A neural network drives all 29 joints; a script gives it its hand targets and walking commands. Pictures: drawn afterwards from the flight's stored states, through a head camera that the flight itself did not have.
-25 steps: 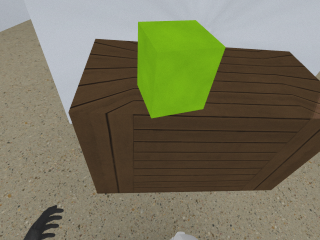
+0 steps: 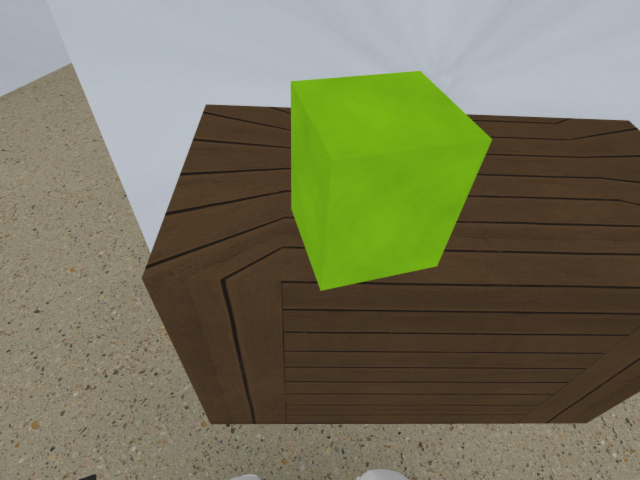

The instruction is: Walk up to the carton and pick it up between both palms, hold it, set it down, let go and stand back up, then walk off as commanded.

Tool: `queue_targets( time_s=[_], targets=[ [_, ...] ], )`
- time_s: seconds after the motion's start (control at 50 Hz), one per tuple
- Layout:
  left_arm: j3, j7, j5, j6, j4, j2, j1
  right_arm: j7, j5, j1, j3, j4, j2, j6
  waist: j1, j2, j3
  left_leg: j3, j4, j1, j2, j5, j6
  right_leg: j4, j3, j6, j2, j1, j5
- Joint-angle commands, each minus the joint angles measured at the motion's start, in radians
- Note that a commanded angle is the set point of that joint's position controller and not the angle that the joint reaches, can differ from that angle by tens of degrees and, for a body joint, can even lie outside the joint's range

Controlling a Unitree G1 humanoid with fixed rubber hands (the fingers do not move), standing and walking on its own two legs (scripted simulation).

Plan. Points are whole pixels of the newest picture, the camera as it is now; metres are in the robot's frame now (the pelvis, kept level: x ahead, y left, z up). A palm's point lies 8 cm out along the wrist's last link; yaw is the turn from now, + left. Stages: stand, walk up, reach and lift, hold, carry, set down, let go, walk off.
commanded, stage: walk up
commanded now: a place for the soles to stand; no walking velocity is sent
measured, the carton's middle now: (370, 181) +0.54 -0.06 +0.10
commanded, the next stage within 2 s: none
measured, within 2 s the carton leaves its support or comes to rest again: neither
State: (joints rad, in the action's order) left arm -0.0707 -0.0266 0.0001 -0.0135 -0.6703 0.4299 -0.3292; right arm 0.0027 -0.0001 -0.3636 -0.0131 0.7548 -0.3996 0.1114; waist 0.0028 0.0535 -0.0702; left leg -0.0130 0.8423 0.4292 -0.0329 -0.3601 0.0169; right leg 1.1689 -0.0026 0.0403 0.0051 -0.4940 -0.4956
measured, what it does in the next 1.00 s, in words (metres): steps on the spot: right foot, then left foot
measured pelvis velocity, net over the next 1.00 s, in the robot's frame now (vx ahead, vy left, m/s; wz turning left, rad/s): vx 0.09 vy -0.03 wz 0.00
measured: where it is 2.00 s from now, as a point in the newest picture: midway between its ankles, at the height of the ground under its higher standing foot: outside the picture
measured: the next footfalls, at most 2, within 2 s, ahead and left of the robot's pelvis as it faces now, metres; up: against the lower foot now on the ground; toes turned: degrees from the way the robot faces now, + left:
right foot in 0.18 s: +0.16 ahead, -0.16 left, +0.00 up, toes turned -2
left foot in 0.54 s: +0.20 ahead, +0.09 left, +0.00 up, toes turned +0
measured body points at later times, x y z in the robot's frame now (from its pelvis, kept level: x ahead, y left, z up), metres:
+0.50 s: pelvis +0.09 -0.06 +0.00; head +0.14 -0.09 +0.44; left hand +0.17 +0.27 -0.07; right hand +0.18 -0.37 -0.12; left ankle +0.15 +0.09 -0.68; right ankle +0.12 -0.16 -0.70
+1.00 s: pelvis +0.09 -0.03 +0.00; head +0.11 -0.03 +0.45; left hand +0.23 +0.30 -0.08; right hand +0.22 -0.34 -0.10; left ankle +0.16 +0.09 -0.70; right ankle +0.12 -0.16 -0.70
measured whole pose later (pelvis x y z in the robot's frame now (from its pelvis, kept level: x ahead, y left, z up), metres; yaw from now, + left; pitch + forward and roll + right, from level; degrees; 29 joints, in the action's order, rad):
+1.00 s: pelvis +0.09 -0.03 +0.00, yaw +0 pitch -2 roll -1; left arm -0.07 0.01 0.00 -0.05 -0.69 0.43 -0.22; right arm -0.01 0.00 -0.21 -0.01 0.76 -0.40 0.03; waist 0.00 -0.01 -0.07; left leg 0.01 0.88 0.49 -0.01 -0.36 0.00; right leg 0.89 -0.03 0.03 0.03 -0.42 -0.44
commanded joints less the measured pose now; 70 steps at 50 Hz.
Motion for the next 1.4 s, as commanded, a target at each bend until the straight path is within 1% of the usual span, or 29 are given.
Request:
queue_targets(
  time_s=[0.0, 0.1, 0.14, 0.16, 0.18, 0.2, 0.22, 0.26, 0.3, 0.38, 0.44, 0.5, 0.54, 0.56, 0.58, 0.6, 0.64, 0.68, 0.72, 0.76, 0.82, 0.84, 0.9, 0.92, 0.96, 1.06, 1.14, 1.24, 1.38],
  targets=[
    [-0.086, -0.024, 0.033, -0.032, -0.008, 0.246, -0.035, -0.027, -0.022, -0.073, -0.137, -0.02, -0.376, 0.018, -0.027, -0.16, -0.056, 0.549, -0.489, -0.115, -0.293, -0.439, 0.25, -0.027, 0.087, -0.012, 0.076, -0.263, 0.021],
    [-0.085, -0.022, 0.022, -0.047, -0.007, 0.209, -0.005, -0.025, -0.027, -0.006, -0.133, -0.045, -0.369, 0.008, -0.015, -0.252, -0.021, 0.364, -0.393, -0.045, -0.246, -0.217, 0.239, -0.287, 0.021, -0.01, 0.064, -0.071, 0.072],
    [-0.083, -0.001, 0.021, -0.07, -0.059, 0.177, -0.123, -0.018, -0.02, 0.081, -0.109, -0.059, -0.31, -0.009, 0.076, -0.205, 0.066, 0.156, -0.162, 0.084, -0.154, 0.091, 0.161, -0.518, -0.055, 0.002, 0.001, 0.266, 0.203],
    [-0.098, 0.017, 0.026, -0.081, -0.09, 0.21, -0.222, -0.018, -0.019, 0.055, -0.083, -0.052, -0.229, -0.018, 0.122, -0.054, 0.135, 0.068, 0.118, 0.172, -0.089, 0.169, 0.109, -0.589, -0.004, -0.014, -0.004, 0.451, 0.194],
    [-0.115, 0.033, 0.04, -0.087, -0.082, 0.3, -0.252, -0.021, -0.008, 0.02, -0.054, -0.068, -0.136, -0.021, 0.126, 0.173, 0.132, -0.014, 0.354, 0.323, 0.001, 0.037, 0.03, -0.71, 0.352, 0.016, 0.183, 0.477, 0.099],
    [-0.111, 0.037, 0.037, -0.09, -0.042, 0.343, -0.172, -0.029, -0.008, 0.004, -0.063, -0.066, -0.166, -0.034, 0.078, 0.164, 0.095, -0.003, 0.418, 0.455, 0.049, -0.193, 0.002, -0.862, 0.739, 0.094, 0.372, 0.438, 0.005],
    [-0.114, 0.034, 0.023, -0.084, -0.032, 0.369, -0.109, -0.038, -0.01, 0.039, -0.093, -0.048, -0.282, -0.044, 0.069, 0.042, 0.062, 0.092, 0.433, 0.406, 0.006, -0.205, 0.014, -0.901, 0.825, 0.148, 0.424, 0.351, -0.1],
    [-0.093, 0.043, 0.013, -0.086, -0.032, 0.304, -0.072, -0.031, -0.001, 0.045, -0.092, -0.022, -0.281, -0.047, 0.037, -0.044, 0.006, 0.097, 0.419, 0.382, -0.043, -0.086, 0.017, -0.797, 0.617, 0.114, 0.344, 0.315, 0.189],
    [-0.076, 0.057, 0.009, -0.095, -0.018, 0.258, -0.058, -0.025, 0.003, -0.009, -0.085, -0.007, -0.225, -0.054, 0.013, 0.02, 0.036, 0.102, 0.323, 0.309, -0.063, -0.037, 0.013, -0.688, 0.453, 0.078, 0.286, 0.319, 0.59],
    [-0.066, 0.067, 0.005, -0.094, -0.014, 0.252, -0.102, -0.026, -0.009, 0.044, -0.082, -0.028, -0.213, -0.07, 0.032, 0.05, 0.074, 0.068, 0.202, 0.22, -0.053, -0.082, 0.013, -0.575, 0.357, 0.138, 0.278, 0.324, 0.907],
    [-0.06, 0.074, 0.002, -0.086, -0.002, 0.254, -0.08, -0.029, -0.007, 0.065, -0.084, -0.024, -0.207, -0.071, 0.025, 0.106, 0.123, 0.038, 0.099, 0.146, -0.03, -0.072, 0.027, -0.512, 0.302, 0.138, 0.27, 0.335, 0.989],
    [-0.051, 0.072, -0.005, -0.076, 0.01, 0.257, 0.0, -0.03, -0.009, 0.034, -0.091, 0.005, -0.204, -0.069, -0.017, 0.117, 0.157, 0.013, -0.03, -0.036, -0.008, 0.04, 0.052, -0.459, 0.24, 0.125, 0.25, 0.204, 0.833],
    [-0.031, 0.069, -0.006, -0.069, 0.027, 0.22, 0.049, -0.032, -0.018, 0.014, -0.102, 0.02, -0.23, -0.061, -0.047, 0.025, 0.16, 0.071, -0.135, -0.201, -0.022, 0.283, 0.08, -0.389, 0.179, 0.084, 0.186, 0.029, 0.555],
    [-0.022, 0.067, -0.009, -0.066, 0.028, 0.187, 0.058, -0.034, -0.026, 0.028, -0.107, 0.013, -0.265, -0.059, -0.043, -0.095, 0.167, 0.225, -0.174, -0.231, -0.105, 0.341, 0.111, -0.323, 0.139, 0.044, 0.136, -0.045, 0.395],
    [-0.02, 0.065, -0.013, -0.055, 0.005, 0.174, 0.022, -0.031, -0.014, 0.106, -0.105, -0.015, -0.289, -0.057, -0.01, -0.169, 0.191, 0.414, -0.252, -0.127, -0.223, 0.19, 0.212, -0.245, 0.056, -0.009, 0.047, 0.006, 0.158],
    [-0.031, 0.067, -0.008, -0.046, -0.029, 0.194, 0.019, -0.026, -0.006, 0.166, -0.097, -0.02, -0.288, -0.059, 0.007, -0.164, 0.152, 0.443, -0.271, -0.028, -0.245, 0.088, 0.251, -0.242, 0.023, -0.008, 0.016, 0.092, 0.049],
    [-0.032, 0.061, 0.005, -0.049, -0.064, 0.194, -0.001, -0.021, -0.008, 0.222, -0.078, -0.021, -0.254, -0.069, 0.045, -0.114, 0.142, 0.327, -0.205, 0.077, -0.154, 0.038, 0.168, -0.413, 0.098, 0.014, 0.057, 0.191, 0.015],
    [-0.051, 0.054, 0.017, -0.065, -0.073, 0.258, 0.013, -0.018, -0.008, 0.197, -0.075, -0.003, -0.227, -0.087, 0.03, -0.002, 0.122, 0.118, 0.005, 0.121, -0.009, -0.02, 0.052, -0.653, 0.385, 0.095, 0.222, 0.192, -0.073],
    [-0.061, 0.054, 0.019, -0.069, -0.061, 0.294, 0.104, -0.017, -0.013, 0.156, -0.084, 0.024, -0.237, -0.085, -0.015, -0.006, 0.074, 0.054, 0.048, 0.057, -0.013, -0.097, 0.042, -0.668, 0.43, 0.156, 0.304, 0.099, -0.071],
    [-0.042, 0.054, 0.02, -0.062, -0.049, 0.255, 0.145, -0.013, -0.021, 0.118, -0.088, 0.037, -0.238, -0.067, -0.04, -0.05, 0.081, 0.099, -0.084, -0.083, -0.024, -0.003, 0.065, -0.556, 0.28, 0.111, 0.218, -0.001, 0.034],
    [-0.029, 0.053, 0.006, -0.051, -0.067, 0.186, 0.118, -0.01, -0.02, 0.158, -0.083, 0.016, -0.263, -0.049, -0.007, -0.161, 0.1, 0.418, -0.291, -0.057, -0.174, 0.033, 0.179, -0.315, 0.028, 0.003, 0.028, 0.031, 0.075],
    [-0.029, 0.055, 0.004, -0.051, -0.075, 0.184, 0.094, -0.012, -0.019, 0.178, -0.081, 0.007, -0.28, -0.047, 0.013, -0.158, 0.094, 0.455, -0.299, -0.021, -0.198, 0.067, 0.205, -0.321, 0.03, 0.003, 0.016, 0.069, 0.035],
    [-0.036, 0.05, 0.016, -0.065, -0.086, 0.204, 0.067, -0.013, -0.017, 0.233, -0.063, -0.006, -0.237, -0.055, 0.034, -0.084, 0.087, 0.28, -0.203, 0.127, -0.094, 0.026, 0.097, -0.535, 0.167, 0.059, 0.1, 0.192, 0.035],
    [-0.041, 0.049, 0.021, -0.07, -0.08, 0.229, 0.088, -0.012, -0.016, 0.22, -0.065, 0.0, -0.221, -0.059, 0.015, -0.06, 0.08, 0.197, -0.144, 0.106, -0.047, 0.041, 0.062, -0.594, 0.26, 0.089, 0.151, 0.161, -0.002],
    [-0.044, 0.048, 0.019, -0.072, -0.07, 0.25, 0.137, -0.008, -0.016, 0.189, -0.072, 0.017, -0.221, -0.061, -0.014, -0.054, 0.095, 0.133, -0.099, 0.002, -0.02, 0.061, 0.051, -0.62, 0.296, 0.117, 0.195, 0.094, 0.0],
    [-0.022, 0.046, 0.01, -0.065, -0.08, 0.19, 0.125, -0.006, -0.02, 0.205, -0.069, 0.004, -0.24, -0.047, 0.008, -0.116, 0.134, 0.296, -0.242, -0.034, -0.111, 0.103, 0.121, -0.47, 0.085, 0.032, 0.069, 0.111, 0.127],
    [-0.025, 0.045, 0.017, -0.072, -0.083, 0.21, 0.124, -0.007, -0.017, 0.21, -0.061, 0.002, -0.219, -0.053, -0.002, -0.063, 0.141, 0.197, -0.187, -0.005, -0.056, 0.111, 0.074, -0.579, 0.19, 0.07, 0.135, 0.141, 0.106],
    [-0.019, 0.044, 0.014, -0.07, -0.081, 0.203, 0.132, -0.004, -0.019, 0.196, -0.06, 0.003, -0.217, -0.048, -0.005, -0.083, 0.179, 0.212, -0.202, -0.073, -0.073, 0.193, 0.092, -0.531, 0.123, 0.046, 0.109, 0.141, 0.202],
    [-0.015, 0.044, 0.018, -0.07, -0.079, 0.2, 0.141, -0.002, -0.019, 0.198, -0.06, 0.002, -0.213, -0.053, -0.011, -0.072, 0.162, 0.195, -0.219, -0.062, -0.066, 0.158, 0.077, -0.572, 0.145, 0.052, 0.124, 0.133, 0.162]
  ],
)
